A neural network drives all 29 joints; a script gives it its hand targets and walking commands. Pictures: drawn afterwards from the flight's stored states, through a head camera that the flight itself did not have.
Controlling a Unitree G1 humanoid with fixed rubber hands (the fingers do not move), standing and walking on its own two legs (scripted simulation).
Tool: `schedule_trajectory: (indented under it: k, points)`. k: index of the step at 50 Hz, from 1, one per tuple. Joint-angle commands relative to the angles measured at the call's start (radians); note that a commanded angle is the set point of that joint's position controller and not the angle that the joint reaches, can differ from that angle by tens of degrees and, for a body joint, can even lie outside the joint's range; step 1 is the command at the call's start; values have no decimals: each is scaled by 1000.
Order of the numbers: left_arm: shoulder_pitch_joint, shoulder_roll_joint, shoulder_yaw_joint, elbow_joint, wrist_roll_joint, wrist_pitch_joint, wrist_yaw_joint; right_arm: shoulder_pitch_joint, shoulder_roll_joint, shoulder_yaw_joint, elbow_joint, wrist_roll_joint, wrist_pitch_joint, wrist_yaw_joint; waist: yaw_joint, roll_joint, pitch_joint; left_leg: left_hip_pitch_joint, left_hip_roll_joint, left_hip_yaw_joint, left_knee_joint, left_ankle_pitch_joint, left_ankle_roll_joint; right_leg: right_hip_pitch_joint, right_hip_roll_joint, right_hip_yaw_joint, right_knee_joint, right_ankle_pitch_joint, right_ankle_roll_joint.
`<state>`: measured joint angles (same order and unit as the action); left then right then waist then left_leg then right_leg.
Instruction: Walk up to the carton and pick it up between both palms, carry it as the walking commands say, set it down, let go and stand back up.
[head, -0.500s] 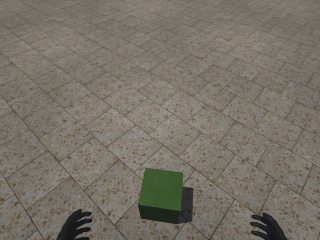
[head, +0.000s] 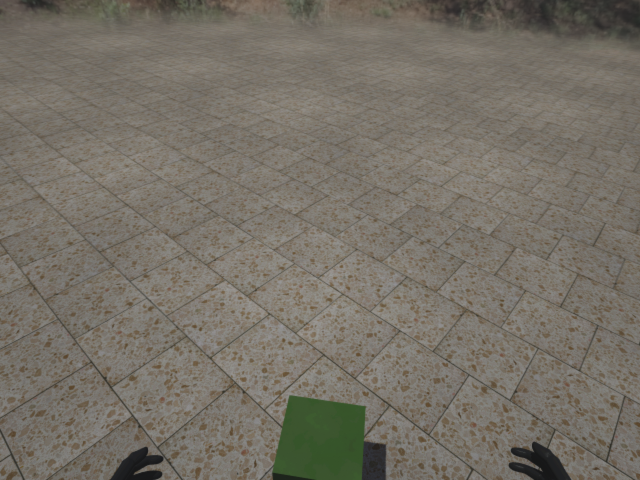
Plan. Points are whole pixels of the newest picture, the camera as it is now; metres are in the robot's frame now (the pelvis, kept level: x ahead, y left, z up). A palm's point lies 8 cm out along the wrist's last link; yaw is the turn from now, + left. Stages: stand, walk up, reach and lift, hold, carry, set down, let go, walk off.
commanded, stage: stand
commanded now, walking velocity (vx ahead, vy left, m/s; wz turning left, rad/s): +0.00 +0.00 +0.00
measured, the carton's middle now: (320, 459) +0.47 +0.02 -0.64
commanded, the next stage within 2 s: none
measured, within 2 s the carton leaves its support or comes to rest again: neither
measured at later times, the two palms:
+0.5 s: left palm out of the picture +0.10 +0.29 -0.08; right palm out of the picture +0.14 -0.25 -0.04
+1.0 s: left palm out of the picture +0.09 +0.30 -0.08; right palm out of the picture +0.14 -0.25 -0.04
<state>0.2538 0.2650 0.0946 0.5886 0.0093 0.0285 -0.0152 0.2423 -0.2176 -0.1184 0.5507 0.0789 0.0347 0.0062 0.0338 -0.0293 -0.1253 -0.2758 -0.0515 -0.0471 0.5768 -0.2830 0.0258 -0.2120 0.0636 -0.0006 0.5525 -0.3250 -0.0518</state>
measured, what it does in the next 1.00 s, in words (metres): stands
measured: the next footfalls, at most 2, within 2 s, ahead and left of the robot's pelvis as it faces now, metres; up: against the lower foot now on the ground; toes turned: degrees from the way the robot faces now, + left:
none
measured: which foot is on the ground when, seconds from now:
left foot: down 0.00-1.00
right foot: down 0.00-1.00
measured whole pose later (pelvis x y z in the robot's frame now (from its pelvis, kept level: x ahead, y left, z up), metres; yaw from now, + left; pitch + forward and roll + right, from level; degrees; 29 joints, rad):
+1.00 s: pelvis -0.02 +0.01 +0.00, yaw +0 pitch -2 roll -1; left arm 0.29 0.30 0.09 0.70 0.02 -0.05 0.00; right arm 0.27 -0.22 -0.12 0.61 0.08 -0.03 -0.02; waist 0.03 -0.03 -0.15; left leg -0.29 -0.05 -0.05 0.59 -0.26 0.04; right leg -0.21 0.06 0.00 0.54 -0.29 -0.04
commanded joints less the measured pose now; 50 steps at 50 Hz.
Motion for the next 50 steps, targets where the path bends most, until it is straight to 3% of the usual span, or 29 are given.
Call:
schedule_trajectory:
  k: [1, 3, 4, 5, 7, 8, 9, 10, 13, 14, 16, 17, 19, 20, 23, 25, 27, 33, 37, 38, 39, 41, 43, 45, 46, 47, 48, 49, 50]
  points:
    - [-47, 219, 28, -15, 57, -70, 28, -31, -209, 3, -14, -148, -50, -12, -32, 17, 55, 44, 92, -101, -74, 126, 27, -80, -141, 164, -155, 86, 39]
    - [-61, 203, 21, -13, 53, -75, 25, -61, -230, -9, -17, -147, -61, -13, -29, 49, 43, 45, 90, -98, -72, 77, 29, -101, -141, 165, -159, 10, 26]
    - [-65, 208, 24, -14, 53, -81, 23, -57, -212, -2, -18, -147, -69, -12, -35, 22, 87, 14, 97, -115, -89, 43, 23, -122, -138, 177, -172, -45, 33]
    - [-65, 211, 26, -11, 53, -78, 23, -47, -219, -3, -7, -144, -68, -12, -27, -5, 93, 4, 106, -126, -106, 51, 30, -107, -137, 164, -168, -19, 32]
    - [-47, 205, 21, 1, 45, -82, 23, -67, -244, -8, -6, -152, -74, -17, -15, 61, 65, 9, 100, -133, -101, -2, 34, -99, -133, 173, -168, -41, 25]
    - [-45, 221, 27, 2, 57, -82, 23, -69, -241, -14, -3, -151, -75, -19, -31, 22, 89, 15, 93, -123, -99, 10, 25, -133, -132, 175, -173, -39, 23]
    - [-83, 235, 29, -8, 58, -82, 28, -87, -239, -13, -14, -144, -73, -21, -23, -1, 88, -12, 95, -131, -97, 30, 29, -115, -139, 179, -177, -45, 25]
    - [-88, 235, 32, -2, 54, -90, 30, -82, -238, -15, -14, -146, -79, -21, -34, 30, 93, -14, 100, -127, -102, 16, 32, -118, -141, 185, -177, -49, 25]
    - [-74, 247, 29, 11, 48, -94, 32, -45, -217, -8, 0, -143, -81, -17, -48, 80, 97, 7, 90, -120, -90, 68, 30, -123, -145, 203, -173, -30, 20]
    - [-63, 240, 32, 17, 55, -94, 36, -63, -232, -13, 8, -146, -81, -19, -35, 33, 126, 4, 92, -124, -84, 60, 36, -142, -143, 215, -181, -46, 11]
    - [-58, 220, 31, 11, 48, -96, 30, -53, -248, -12, 15, -147, -84, -19, -36, 39, 95, -19, 105, -145, -96, 35, 51, -99, -140, 179, -166, -8, 19]
    - [-41, 220, 30, 26, 46, -99, 29, -67, -230, -11, 0, -145, -85, -21, -18, 14, 84, -16, 100, -140, -102, 52, 46, -90, -142, 183, -164, -23, 25]
    - [-38, 227, 21, 29, 46, -103, 26, -52, -226, -9, 9, -146, -87, -21, -22, 22, 98, 9, 95, -136, -91, 87, 42, -105, -144, 191, -166, 34, 20]
    - [-58, 240, 31, 32, 47, -104, 29, -49, -229, -13, 13, -139, -90, -20, -37, 57, 100, 12, 94, -132, -95, 100, 39, -105, -138, 183, -164, 37, 24]
    - [-27, 242, 31, 45, 41, -103, 31, -69, -245, -12, 18, -145, -95, -22, -11, 54, 108, -20, 108, -146, -94, 143, 51, -58, -135, 171, -145, 125, 22]
    - [-21, 225, 25, 50, 40, -104, 30, -66, -240, -8, 15, -137, -95, -22, -16, 31, 68, 26, 104, -139, -91, 142, 45, -78, -139, 173, -140, 87, 20]
    - [-48, 240, 28, 51, 46, -107, 33, -62, -238, -8, 21, -137, -94, -20, -24, 68, 81, 18, 97, -136, -88, 127, 48, -89, -144, 188, -149, 70, 13]
    - [-37, 239, 23, 58, 35, -107, 28, -80, -251, -8, 19, -136, -97, -25, -14, 76, 94, 4, 111, -155, -102, 159, 56, -69, -136, 168, -142, 99, 17]
    - [-40, 232, 15, 73, 43, -109, 30, -47, -226, 2, 30, -135, -95, -27, -33, 57, 87, 32, 103, -148, -92, 178, 51, -84, -147, 185, -142, 118, 8]
    - [-29, 242, 18, 74, 37, -112, 29, -61, -255, -10, 32, -139, -99, -28, -21, 87, 98, 19, 108, -147, -97, 150, 53, -87, -146, 181, -153, 92, 9]
    - [-41, 238, 17, 68, 37, -115, 29, -65, -249, -9, 25, -137, -98, -25, -23, 46, 111, 28, 106, -147, -103, 150, 50, -101, -148, 182, -149, 84, 7]
    - [-52, 227, 19, 66, 39, -112, 25, -39, -247, -8, 34, -136, -95, -26, -24, 73, 111, 17, 103, -143, -88, 150, 53, -91, -154, 194, -162, 71, 4]
    - [-41, 236, 19, 74, 35, -109, 27, -57, -239, -4, 35, -137, -97, -27, -28, 37, 139, 6, 109, -156, -111, 158, 53, -91, -148, 190, -164, 77, 6]
    - [-23, 234, 20, 84, 35, -117, 26, -77, -247, -1, 29, -138, -102, -25, -12, 76, 129, 1, 112, -154, -115, 153, 60, -62, -147, 183, -156, 121, 11]
    - [-42, 232, 20, 82, 35, -115, 22, -58, -245, -5, 39, -137, -100, -33, -22, 13, 122, 3, 113, -158, -108, 140, 60, -74, -156, 194, -159, 72, 0]
    - [-67, 247, 24, 75, 40, -112, 24, -72, -246, -2, 33, -137, -102, -29, -29, 69, 143, -6, 105, -150, -109, 115, 58, -104, -149, 193, -170, 45, 7]
    - [-50, 252, 26, 75, 36, -116, 27, -67, -252, -5, 44, -135, -98, -28, -19, 53, 137, 16, 106, -149, -108, 112, 57, -98, -158, 204, -180, 55, 2]
    - [-46, 247, 25, 79, 37, -117, 27, -77, -238, -4, 34, -136, -102, -32, -28, 90, 146, 6, 101, -151, -109, 116, 55, -98, -158, 211, -183, 54, -3]
    - [-42, 242, 21, 81, 34, -115, 25, -54, -253, -4, 35, -137, -97, -27, -27, 71, 148, 11, 105, -143, -108, 125, 58, -119, -159, 205, -166, 61, -4]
